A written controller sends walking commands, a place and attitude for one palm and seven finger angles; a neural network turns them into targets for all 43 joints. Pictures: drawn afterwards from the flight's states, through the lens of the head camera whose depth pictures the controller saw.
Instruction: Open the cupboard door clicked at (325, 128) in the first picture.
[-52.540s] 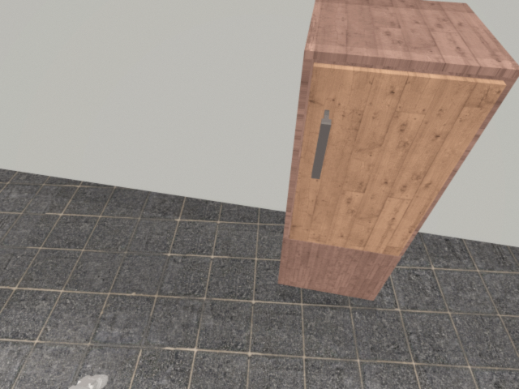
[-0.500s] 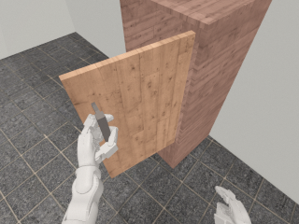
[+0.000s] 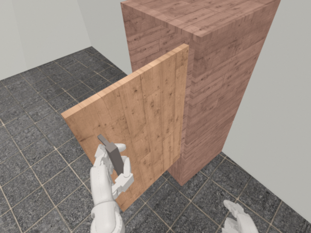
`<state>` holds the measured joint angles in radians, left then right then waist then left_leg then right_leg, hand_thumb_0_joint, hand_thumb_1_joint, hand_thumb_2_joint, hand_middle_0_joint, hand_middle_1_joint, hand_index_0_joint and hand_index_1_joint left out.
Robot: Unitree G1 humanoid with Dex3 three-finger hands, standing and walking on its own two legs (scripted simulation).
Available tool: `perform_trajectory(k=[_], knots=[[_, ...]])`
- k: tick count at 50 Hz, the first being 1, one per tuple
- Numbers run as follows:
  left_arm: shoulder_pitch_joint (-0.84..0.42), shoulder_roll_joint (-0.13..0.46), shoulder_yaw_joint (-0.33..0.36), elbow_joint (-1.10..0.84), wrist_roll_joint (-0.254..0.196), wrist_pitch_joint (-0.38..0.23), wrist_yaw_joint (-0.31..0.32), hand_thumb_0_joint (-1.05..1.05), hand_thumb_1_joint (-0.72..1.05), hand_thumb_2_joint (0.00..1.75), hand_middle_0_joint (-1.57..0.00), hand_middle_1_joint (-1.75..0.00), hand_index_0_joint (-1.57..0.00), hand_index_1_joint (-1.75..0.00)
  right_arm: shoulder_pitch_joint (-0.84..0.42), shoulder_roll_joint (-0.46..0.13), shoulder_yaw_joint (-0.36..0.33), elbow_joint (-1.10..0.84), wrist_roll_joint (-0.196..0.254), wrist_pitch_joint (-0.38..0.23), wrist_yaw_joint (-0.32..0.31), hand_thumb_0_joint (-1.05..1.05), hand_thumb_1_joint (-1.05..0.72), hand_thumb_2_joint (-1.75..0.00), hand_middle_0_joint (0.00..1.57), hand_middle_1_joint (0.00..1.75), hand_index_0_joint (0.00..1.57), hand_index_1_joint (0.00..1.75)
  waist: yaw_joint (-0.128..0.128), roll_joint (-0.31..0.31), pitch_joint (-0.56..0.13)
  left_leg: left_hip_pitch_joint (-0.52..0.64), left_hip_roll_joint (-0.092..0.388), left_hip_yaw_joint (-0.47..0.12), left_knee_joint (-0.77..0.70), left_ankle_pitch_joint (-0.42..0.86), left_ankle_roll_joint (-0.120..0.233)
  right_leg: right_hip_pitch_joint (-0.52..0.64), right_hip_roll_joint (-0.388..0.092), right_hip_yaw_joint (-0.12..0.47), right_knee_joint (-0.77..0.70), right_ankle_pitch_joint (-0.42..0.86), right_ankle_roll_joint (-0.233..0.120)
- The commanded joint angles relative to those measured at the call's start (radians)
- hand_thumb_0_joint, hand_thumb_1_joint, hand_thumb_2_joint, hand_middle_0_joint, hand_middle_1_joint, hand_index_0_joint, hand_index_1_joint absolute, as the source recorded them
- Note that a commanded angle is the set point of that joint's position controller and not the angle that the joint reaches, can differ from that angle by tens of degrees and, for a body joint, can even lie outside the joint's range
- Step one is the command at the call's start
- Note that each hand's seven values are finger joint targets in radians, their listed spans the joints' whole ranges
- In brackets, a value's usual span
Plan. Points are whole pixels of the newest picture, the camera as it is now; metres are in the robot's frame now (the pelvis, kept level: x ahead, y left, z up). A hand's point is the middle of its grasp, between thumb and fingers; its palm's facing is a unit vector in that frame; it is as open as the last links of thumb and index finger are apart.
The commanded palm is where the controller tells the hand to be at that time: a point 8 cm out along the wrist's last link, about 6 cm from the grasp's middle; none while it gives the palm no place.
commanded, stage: open thumb and fingers to let go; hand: left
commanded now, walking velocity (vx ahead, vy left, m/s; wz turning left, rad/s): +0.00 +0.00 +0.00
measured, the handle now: (113, 159) +0.29 +0.11 +0.06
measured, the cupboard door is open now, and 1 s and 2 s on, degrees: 96 92 95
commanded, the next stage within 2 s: slide the hand sideways off the handle in 0.86 s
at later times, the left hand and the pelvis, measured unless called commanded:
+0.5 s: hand (127, 176) +0.24 +0.07 +0.07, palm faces +0.37 -0.93 -0.02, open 11.5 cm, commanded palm +0.20 +0.12 +0.06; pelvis -0.04 -0.01 -0.01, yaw +0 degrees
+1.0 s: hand (123, 175) +0.25 +0.08 +0.07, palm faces +0.27 -0.96 -0.04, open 15.7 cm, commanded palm +0.21 +0.12 +0.06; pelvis -0.05 +0.04 -0.01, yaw -1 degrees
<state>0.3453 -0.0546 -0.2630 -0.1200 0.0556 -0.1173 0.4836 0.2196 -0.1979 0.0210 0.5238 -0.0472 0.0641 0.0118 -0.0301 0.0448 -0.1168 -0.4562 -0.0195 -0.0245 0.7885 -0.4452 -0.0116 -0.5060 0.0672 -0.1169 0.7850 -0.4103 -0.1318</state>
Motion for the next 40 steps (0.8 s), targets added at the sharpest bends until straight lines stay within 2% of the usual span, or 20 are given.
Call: perform_trajectory(k=[1,2,5,6,8,9,13,14,15,19,20,22,24,25,27,29,32,34,35,40], knots=[[-0.112,-0.116,-0.015,-0.207,0.016,-0.086,0.040,0.00,0.90,0.90,-0.40,-1.35,-0.40,-1.35,-0.128,-0.057,-0.024,-0.163,-0.001,-0.084,-0.007,0.00,-0.90,-0.90,0.20,0.30,0.20,0.30,0.014,-0.140,-0.147,-0.115,-0.027,-0.026,0.009,0.180,0.016,0.235,-0.164,0.270,-0.175,0.503,0.151],[-0.217,-0.083,0.021,-0.185,0.016,-0.095,0.057,0.00,0.90,0.90,-0.40,-1.35,-0.40,-1.35,-0.135,-0.060,-0.023,-0.148,-0.004,-0.090,-0.013,0.00,-0.90,-0.90,0.20,0.30,0.20,0.30,0.003,-0.138,-0.131,-0.138,-0.029,-0.030,0.023,0.154,0.016,0.205,-0.172,0.293,-0.186,0.445,0.154],[-0.175,-0.068,0.060,-0.139,0.006,-0.113,0.060,0.00,0.69,0.81,-0.38,-1.33,-0.38,-1.33,-0.146,-0.052,-0.028,-0.139,-0.004,-0.102,-0.019,0.00,-0.90,-0.90,0.20,0.30,0.20,0.30,0.028,-0.180,-0.154,-0.185,-0.035,-0.039,0.032,0.112,0.012,0.246,-0.191,0.351,-0.217,0.372,0.172],[-0.192,-0.062,0.063,-0.144,0.006,-0.119,0.058,0.00,0.62,0.78,-0.38,-1.32,-0.38,-1.32,-0.146,-0.055,-0.031,-0.134,-0.004,-0.104,-0.021,0.00,-0.90,-0.90,0.20,0.30,0.20,0.30,0.028,-0.165,-0.172,-0.185,-0.035,-0.039,0.030,0.114,0.012,0.256,-0.193,0.357,-0.213,0.371,0.172],[-0.210,-0.061,0.060,-0.133,0.005,-0.125,0.051,0.00,0.48,0.72,-0.37,-1.30,-0.37,-1.30,-0.143,-0.056,-0.033,-0.130,0.000,-0.104,-0.022,0.00,-0.90,-0.90,0.20,0.30,0.20,0.30,0.025,-0.186,-0.187,-0.192,-0.034,-0.042,0.029,0.110,0.013,0.265,-0.196,0.361,-0.212,0.369,0.176],[-0.226,-0.057,0.062,-0.135,0.004,-0.129,0.049,0.00,0.41,0.69,-0.36,-1.30,-0.36,-1.30,-0.149,-0.057,-0.034,-0.130,0.000,-0.103,-0.024,0.00,-0.90,-0.90,0.20,0.30,0.20,0.30,0.026,-0.165,-0.191,-0.197,-0.034,-0.042,0.028,0.107,0.014,0.270,-0.201,0.372,-0.214,0.355,0.186],[-0.241,-0.040,0.080,-0.113,0.006,-0.134,0.042,0.00,0.13,0.57,-0.35,-1.27,-0.35,-1.27,-0.152,-0.060,-0.035,-0.122,0.003,-0.102,-0.030,0.00,-0.90,-0.90,0.20,0.30,0.20,0.30,0.025,-0.178,-0.184,-0.205,-0.030,-0.045,0.027,0.099,0.017,0.260,-0.202,0.376,-0.222,0.302,0.183],[-0.257,-0.052,0.069,-0.109,0.007,-0.135,0.040,0.00,0.06,0.54,-0.34,-1.26,-0.34,-1.26,-0.156,-0.059,-0.035,-0.122,0.002,-0.101,-0.031,0.00,-0.90,-0.90,0.20,0.30,0.20,0.30,0.019,-0.178,-0.173,-0.202,-0.029,-0.045,0.023,0.097,0.019,0.250,-0.200,0.368,-0.222,0.287,0.171],[-0.274,-0.057,0.062,-0.109,0.009,-0.136,0.039,0.00,-0.01,0.51,-0.33,-1.25,-0.33,-1.25,-0.158,-0.060,-0.036,-0.122,0.001,-0.104,-0.032,0.00,-0.90,-0.90,0.20,0.30,0.20,0.30,0.018,-0.160,-0.172,-0.196,-0.030,-0.044,0.025,0.098,0.020,0.238,-0.201,0.369,-0.222,0.279,0.182],[-0.295,-0.033,0.093,-0.092,-0.004,-0.137,0.038,0.00,-0.29,0.39,-0.32,-1.22,-0.32,-1.22,-0.162,-0.060,-0.034,-0.120,0.003,-0.103,-0.037,0.00,-0.90,-0.90,0.20,0.30,0.20,0.30,0.025,-0.180,-0.186,-0.212,-0.030,-0.044,0.023,0.089,0.018,0.257,-0.203,0.375,-0.225,0.256,0.190],[-0.326,-0.039,0.086,-0.092,-0.002,-0.137,0.038,0.00,-0.36,0.36,-0.31,-1.22,-0.31,-1.22,-0.164,-0.059,-0.034,-0.117,0.003,-0.103,-0.038,0.00,-0.90,-0.90,0.20,0.30,0.20,0.30,0.018,-0.180,-0.173,-0.207,-0.029,-0.044,0.021,0.087,0.019,0.245,-0.202,0.370,-0.229,0.239,0.175],[-0.344,-0.042,0.087,-0.084,-0.004,-0.137,0.041,0.00,-0.50,0.30,-0.30,-1.20,-0.30,-1.20,-0.165,-0.057,-0.034,-0.118,0.005,-0.106,-0.040,0.00,-0.90,-0.90,0.20,0.30,0.20,0.30,0.022,-0.172,-0.171,-0.206,-0.030,-0.042,0.021,0.079,0.018,0.234,-0.201,0.368,-0.235,0.186,0.171],[-0.353,-0.041,0.088,-0.073,0.002,-0.133,0.049,0.00,-0.50,0.30,-0.30,-1.20,-0.30,-1.20,-0.172,-0.057,-0.035,-0.117,0.004,-0.105,-0.041,0.00,-0.90,-0.90,0.20,0.30,0.20,0.30,0.025,-0.156,-0.172,-0.205,-0.030,-0.040,0.024,0.076,0.019,0.224,-0.201,0.370,-0.241,0.151,0.167],[-0.373,-0.052,0.075,-0.059,0.007,-0.131,0.053,0.00,-0.50,0.30,-0.29,-1.15,-0.29,-1.15,-0.172,-0.056,-0.034,-0.113,0.004,-0.107,-0.041,0.00,-0.90,-0.90,0.20,0.30,0.20,0.30,0.017,-0.164,-0.160,-0.203,-0.030,-0.041,0.027,0.071,0.019,0.210,-0.201,0.371,-0.245,0.134,0.174],[-0.384,-0.076,0.049,-0.059,0.017,-0.130,0.059,0.00,-0.50,0.30,-0.27,-1.05,-0.27,-1.05,-0.164,-0.057,-0.035,-0.115,0.004,-0.111,-0.039,0.00,-0.90,-0.90,0.20,0.30,0.20,0.30,0.017,-0.159,-0.167,-0.188,-0.030,-0.041,0.020,0.077,0.021,0.196,-0.193,0.343,-0.234,0.113,0.158],[-0.383,-0.073,0.054,-0.042,0.015,-0.126,0.061,0.00,-0.50,0.30,-0.26,-0.95,-0.26,-0.95,-0.163,-0.060,-0.035,-0.114,0.004,-0.113,-0.038,0.00,-0.90,-0.90,0.20,0.30,0.20,0.30,0.018,-0.162,-0.169,-0.188,-0.029,-0.040,0.018,0.076,0.023,0.191,-0.189,0.335,-0.231,0.112,0.157],[-0.418,-0.077,0.050,-0.037,0.008,-0.124,0.065,0.00,-0.50,0.30,-0.23,-0.80,-0.23,-0.80,-0.169,-0.059,-0.034,-0.114,0.008,-0.115,-0.041,0.00,-0.90,-0.90,0.20,0.30,0.20,0.30,0.019,-0.178,-0.154,-0.186,-0.032,-0.036,0.018,0.060,0.022,0.180,-0.187,0.335,-0.250,0.040,0.155],[-0.426,-0.088,0.038,-0.030,0.013,-0.121,0.073,0.00,-0.50,0.30,-0.22,-0.70,-0.22,-0.70,-0.175,-0.060,-0.035,-0.116,0.008,-0.118,-0.039,0.00,-0.90,-0.90,0.20,0.30,0.20,0.30,0.023,-0.157,-0.154,-0.176,-0.033,-0.034,0.015,0.061,0.023,0.162,-0.179,0.320,-0.245,0.011,0.145],[-0.461,-0.100,0.027,-0.024,0.015,-0.120,0.079,0.00,-0.50,0.30,-0.21,-0.65,-0.21,-0.65,-0.177,-0.058,-0.033,-0.114,0.007,-0.120,-0.039,0.00,-0.90,-0.90,0.20,0.30,0.20,0.30,0.015,-0.152,-0.145,-0.172,-0.034,-0.033,0.020,0.056,0.024,0.145,-0.178,0.318,-0.248,-0.007,0.145],[-0.496,-0.132,0.003,0.010,0.031,-0.111,0.110,0.00,-0.50,0.30,-0.17,-0.40,-0.17,-0.40,-0.180,-0.059,-0.034,-0.115,0.007,-0.127,-0.033,0.00,-0.90,-0.90,0.20,0.30,0.20,0.30,0.017,-0.130,-0.147,-0.138,-0.032,-0.028,0.010,0.052,0.027,0.086,-0.149,0.254,-0.223,-0.074,0.123]])
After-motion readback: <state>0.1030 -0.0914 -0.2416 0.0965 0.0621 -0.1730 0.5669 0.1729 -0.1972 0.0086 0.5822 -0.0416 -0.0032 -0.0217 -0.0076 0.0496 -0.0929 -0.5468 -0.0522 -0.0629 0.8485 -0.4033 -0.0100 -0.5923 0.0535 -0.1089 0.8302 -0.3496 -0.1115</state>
